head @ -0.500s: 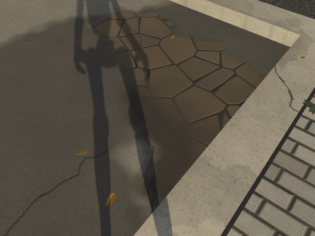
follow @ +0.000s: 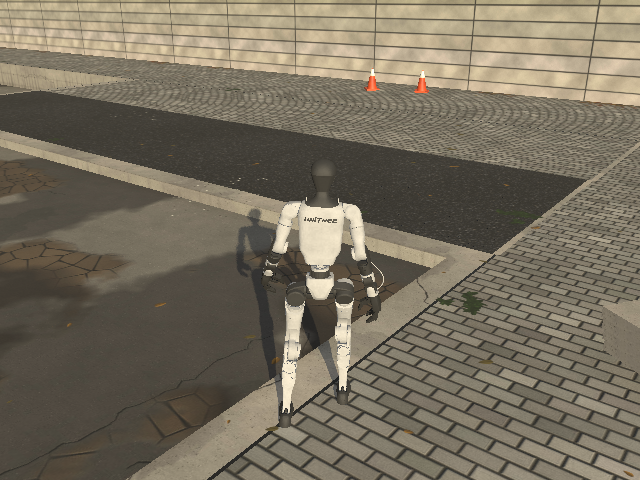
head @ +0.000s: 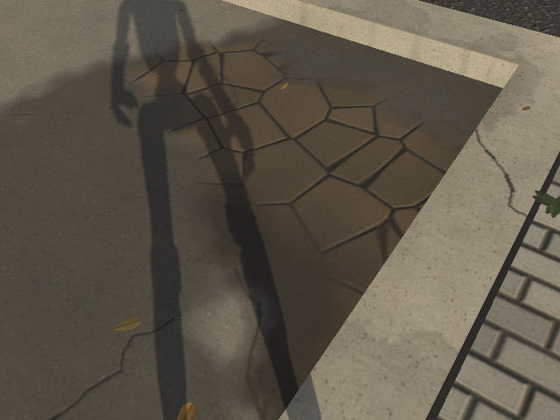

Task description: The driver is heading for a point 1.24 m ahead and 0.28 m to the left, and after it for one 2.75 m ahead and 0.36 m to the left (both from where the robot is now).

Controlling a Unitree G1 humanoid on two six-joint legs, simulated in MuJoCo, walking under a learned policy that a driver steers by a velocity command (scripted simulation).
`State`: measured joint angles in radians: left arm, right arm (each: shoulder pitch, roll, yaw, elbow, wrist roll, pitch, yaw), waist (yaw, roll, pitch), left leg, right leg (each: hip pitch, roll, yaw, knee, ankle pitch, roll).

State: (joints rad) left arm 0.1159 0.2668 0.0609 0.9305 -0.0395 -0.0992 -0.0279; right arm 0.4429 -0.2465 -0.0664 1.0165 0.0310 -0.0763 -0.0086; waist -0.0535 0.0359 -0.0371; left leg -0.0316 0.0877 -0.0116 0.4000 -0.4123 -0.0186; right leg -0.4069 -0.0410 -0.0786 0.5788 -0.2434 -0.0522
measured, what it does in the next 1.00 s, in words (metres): goes down: right foot, then left foot 0.13 m lower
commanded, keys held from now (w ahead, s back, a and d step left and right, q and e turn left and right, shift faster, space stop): w+shift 0.84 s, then w+q+shift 0.16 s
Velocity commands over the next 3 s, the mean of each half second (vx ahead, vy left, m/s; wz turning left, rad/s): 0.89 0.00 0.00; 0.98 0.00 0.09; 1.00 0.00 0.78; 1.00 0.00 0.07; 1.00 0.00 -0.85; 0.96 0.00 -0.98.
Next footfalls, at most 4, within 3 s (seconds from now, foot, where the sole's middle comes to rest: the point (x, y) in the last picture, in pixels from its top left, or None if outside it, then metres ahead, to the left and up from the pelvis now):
0.02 right None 0.09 -0.13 -0.77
0.58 left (250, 408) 0.61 0.11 -0.90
1.00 right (313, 253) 1.10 -0.11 -0.90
1.46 left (216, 184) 1.45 0.22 -0.90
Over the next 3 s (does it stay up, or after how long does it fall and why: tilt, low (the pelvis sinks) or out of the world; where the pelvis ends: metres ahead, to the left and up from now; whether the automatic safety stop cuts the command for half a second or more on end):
stays up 2.61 0.46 -0.13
